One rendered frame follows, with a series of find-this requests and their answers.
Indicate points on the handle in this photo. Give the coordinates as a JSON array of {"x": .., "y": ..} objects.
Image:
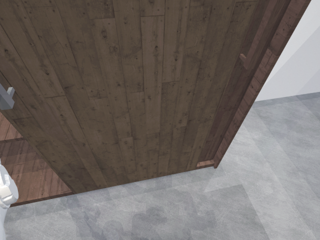
[
  {"x": 269, "y": 18},
  {"x": 6, "y": 101}
]

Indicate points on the wardrobe door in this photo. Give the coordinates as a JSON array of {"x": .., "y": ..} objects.
[
  {"x": 111, "y": 92},
  {"x": 239, "y": 82}
]

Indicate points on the left robot upper arm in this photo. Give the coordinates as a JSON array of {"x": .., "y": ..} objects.
[{"x": 8, "y": 195}]

